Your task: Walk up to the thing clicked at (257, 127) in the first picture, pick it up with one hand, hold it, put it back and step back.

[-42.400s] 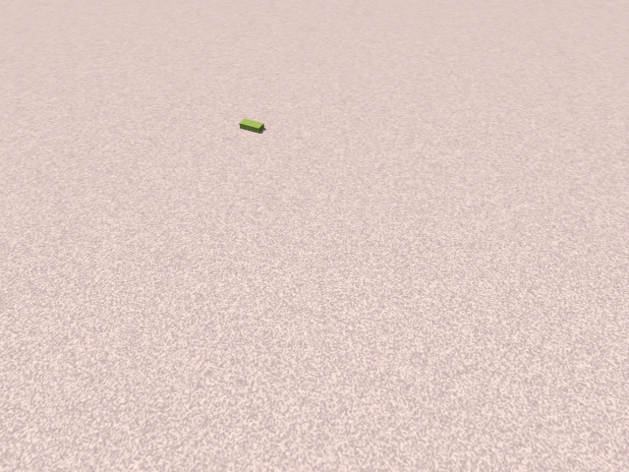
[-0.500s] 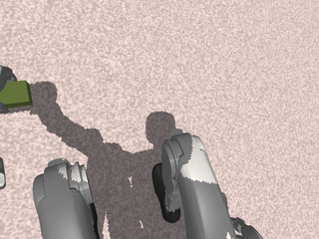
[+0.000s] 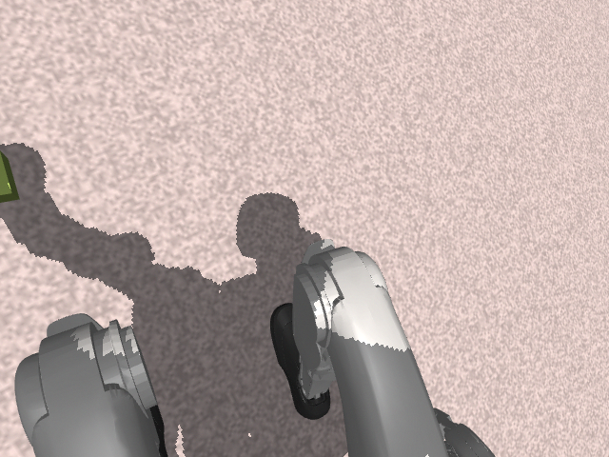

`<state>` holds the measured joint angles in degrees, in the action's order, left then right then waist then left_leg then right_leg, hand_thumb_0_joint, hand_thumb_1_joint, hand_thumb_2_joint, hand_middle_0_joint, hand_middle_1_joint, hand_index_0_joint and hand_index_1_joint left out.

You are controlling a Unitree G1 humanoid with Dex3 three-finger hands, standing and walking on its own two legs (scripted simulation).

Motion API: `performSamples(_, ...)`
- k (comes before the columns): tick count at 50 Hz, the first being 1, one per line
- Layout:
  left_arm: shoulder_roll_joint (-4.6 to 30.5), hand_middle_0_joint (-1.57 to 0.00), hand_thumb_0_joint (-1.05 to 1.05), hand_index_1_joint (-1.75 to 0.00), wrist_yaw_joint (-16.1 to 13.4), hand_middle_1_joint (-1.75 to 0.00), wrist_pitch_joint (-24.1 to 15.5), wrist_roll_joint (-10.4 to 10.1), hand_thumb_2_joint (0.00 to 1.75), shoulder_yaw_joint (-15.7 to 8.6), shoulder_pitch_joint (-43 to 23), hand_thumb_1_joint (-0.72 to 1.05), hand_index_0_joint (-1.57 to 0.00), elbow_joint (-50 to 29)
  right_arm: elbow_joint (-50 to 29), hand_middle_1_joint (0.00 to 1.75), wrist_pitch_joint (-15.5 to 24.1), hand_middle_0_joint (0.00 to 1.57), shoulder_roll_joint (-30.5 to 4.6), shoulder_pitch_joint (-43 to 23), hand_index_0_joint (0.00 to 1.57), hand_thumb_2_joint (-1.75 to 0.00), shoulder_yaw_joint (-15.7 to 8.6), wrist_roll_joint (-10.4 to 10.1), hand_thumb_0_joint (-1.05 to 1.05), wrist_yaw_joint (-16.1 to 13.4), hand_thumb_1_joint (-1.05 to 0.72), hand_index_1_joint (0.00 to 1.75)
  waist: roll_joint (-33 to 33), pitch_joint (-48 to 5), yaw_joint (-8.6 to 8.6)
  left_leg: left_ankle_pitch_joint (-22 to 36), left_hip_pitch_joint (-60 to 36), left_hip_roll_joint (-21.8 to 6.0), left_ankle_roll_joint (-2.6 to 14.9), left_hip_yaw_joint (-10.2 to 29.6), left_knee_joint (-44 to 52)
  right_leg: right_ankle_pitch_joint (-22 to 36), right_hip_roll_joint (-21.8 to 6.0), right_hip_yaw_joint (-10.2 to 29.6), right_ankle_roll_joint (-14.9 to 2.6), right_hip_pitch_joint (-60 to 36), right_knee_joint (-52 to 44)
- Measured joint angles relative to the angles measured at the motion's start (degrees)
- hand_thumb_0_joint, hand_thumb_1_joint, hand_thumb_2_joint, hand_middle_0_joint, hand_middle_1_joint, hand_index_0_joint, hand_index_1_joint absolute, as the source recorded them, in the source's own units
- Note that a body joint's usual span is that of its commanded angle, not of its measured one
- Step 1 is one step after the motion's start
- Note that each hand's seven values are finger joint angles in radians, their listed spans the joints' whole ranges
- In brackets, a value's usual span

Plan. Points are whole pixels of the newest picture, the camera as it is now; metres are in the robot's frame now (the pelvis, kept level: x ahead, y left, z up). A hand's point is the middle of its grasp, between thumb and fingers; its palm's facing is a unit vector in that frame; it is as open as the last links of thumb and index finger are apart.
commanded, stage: rest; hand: left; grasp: from above
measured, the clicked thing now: out of the picture +0.49 +0.31 -0.26
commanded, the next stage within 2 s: open in 0.80 s
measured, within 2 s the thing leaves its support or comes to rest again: rests again in 0.44 s
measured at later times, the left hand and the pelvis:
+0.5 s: hand out of the picture +0.47 +0.31 -0.25, palm faces -0.48 -0.12 -0.87, open 8.4 cm; pelvis +0.00 +0.01 -0.01, yaw -2 degrees
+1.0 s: hand out of the picture +0.47 +0.31 -0.26, palm faces -0.48 -0.12 -0.87, open 8.4 cm; pelvis +0.00 +0.01 -0.01, yaw -4 degrees
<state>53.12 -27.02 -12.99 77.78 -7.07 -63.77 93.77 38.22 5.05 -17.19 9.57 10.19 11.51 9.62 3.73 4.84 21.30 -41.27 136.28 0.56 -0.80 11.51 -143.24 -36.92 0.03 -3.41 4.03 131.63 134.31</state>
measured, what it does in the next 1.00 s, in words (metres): stands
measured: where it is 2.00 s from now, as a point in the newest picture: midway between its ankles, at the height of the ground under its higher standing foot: (232, 418)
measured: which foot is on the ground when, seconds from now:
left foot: down 0.00-1.00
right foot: down 0.00-1.00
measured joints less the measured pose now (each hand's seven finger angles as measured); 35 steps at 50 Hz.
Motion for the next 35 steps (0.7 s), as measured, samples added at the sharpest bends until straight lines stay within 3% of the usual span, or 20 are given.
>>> performSamples(25, 5.7, -0.85, 0.00, -0.25, -3.4, -0.28, -0.1, 0.8, 0.22, -1.9, 0.1, 0.27, -0.88, 4.1, -1.9, 0.30, 2.9, 0.20, -2.0, -2.2, 0.21, -0.90, 3.8, 2.7, 0.00, 1.8, -0.90, 0.30, 2.7, 3.5, 2.09, -1.0, -0.4, -0.2, 0.49, 2.2, -2.6, 0.1, 0.9, -1.8, 0.08, -1.4, 0.4)
performSamples(35, 7.0, -0.85, -0.01, -0.25, -4.0, -0.28, -0.9, 1.0, 0.24, -1.1, -0.1, 0.27, -0.87, 5.0, -1.8, 0.30, 3.6, 0.20, -2.2, -2.1, 0.21, -0.90, 5.2, 3.4, 0.00, 2.8, -0.90, 0.30, 3.4, 4.3, 2.26, -1.2, -0.7, -0.3, 0.76, 2.8, -3.4, 0.2, 1.1, -2.3, 0.28, -2.0, 0.6)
